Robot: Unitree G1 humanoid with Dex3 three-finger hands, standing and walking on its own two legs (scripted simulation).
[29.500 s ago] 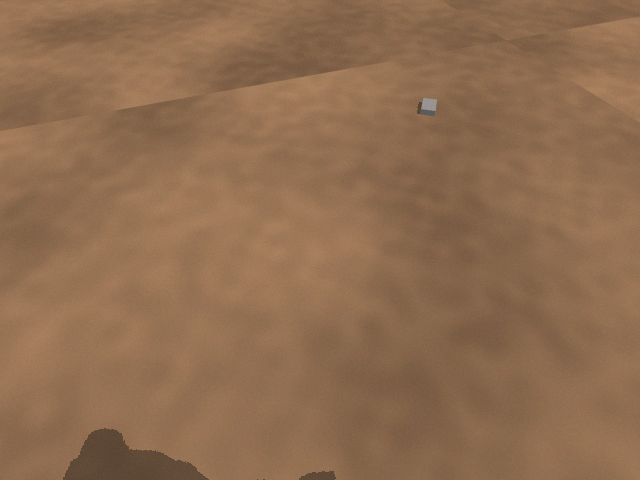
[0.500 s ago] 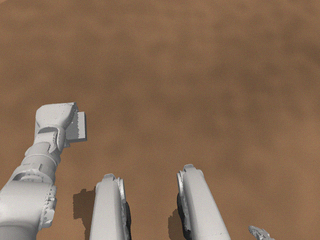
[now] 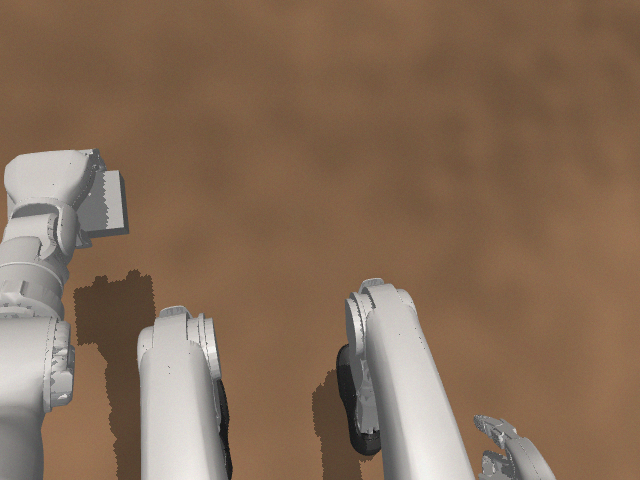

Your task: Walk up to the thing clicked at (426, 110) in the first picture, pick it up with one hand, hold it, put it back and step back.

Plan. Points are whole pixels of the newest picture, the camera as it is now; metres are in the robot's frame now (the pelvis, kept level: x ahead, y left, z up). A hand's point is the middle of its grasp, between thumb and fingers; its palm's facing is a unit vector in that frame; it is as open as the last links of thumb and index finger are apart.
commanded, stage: crouch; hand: left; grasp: from above
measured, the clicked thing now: (71, 207) +0.47 +0.29 -0.19
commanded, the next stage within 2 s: lower in 0.64 s
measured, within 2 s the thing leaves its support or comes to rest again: neither
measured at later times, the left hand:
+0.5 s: hand (86, 210) +0.48 +0.28 -0.23, palm faces -0.46 -0.05 -0.89, open 10.9 cm
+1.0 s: hand (93, 214) +0.48 +0.29 -0.27, palm faces -0.50 -0.06 -0.86, open 10.9 cm
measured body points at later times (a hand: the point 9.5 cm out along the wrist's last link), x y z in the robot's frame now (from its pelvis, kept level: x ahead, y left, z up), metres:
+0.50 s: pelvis -0.01 +0.00 -0.07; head +0.23 +0.07 +0.30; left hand +0.50 +0.28 -0.18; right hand +0.02 -0.27 -0.17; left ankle +0.08 +0.13 -0.37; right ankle +0.09 -0.15 -0.37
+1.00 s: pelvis +0.00 +0.00 -0.09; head +0.25 +0.08 +0.27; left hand +0.51 +0.29 -0.22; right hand +0.03 -0.27 -0.17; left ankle +0.08 +0.13 -0.37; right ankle +0.09 -0.15 -0.37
